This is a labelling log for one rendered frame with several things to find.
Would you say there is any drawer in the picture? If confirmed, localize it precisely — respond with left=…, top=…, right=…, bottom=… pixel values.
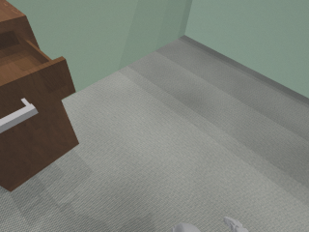
left=0, top=29, right=76, bottom=119

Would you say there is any robot right hand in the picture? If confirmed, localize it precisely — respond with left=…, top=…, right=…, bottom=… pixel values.
left=223, top=217, right=249, bottom=232

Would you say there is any handle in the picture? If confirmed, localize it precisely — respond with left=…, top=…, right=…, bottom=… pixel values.
left=0, top=98, right=39, bottom=133

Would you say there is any cabinet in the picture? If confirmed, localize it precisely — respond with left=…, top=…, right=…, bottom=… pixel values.
left=0, top=0, right=79, bottom=192

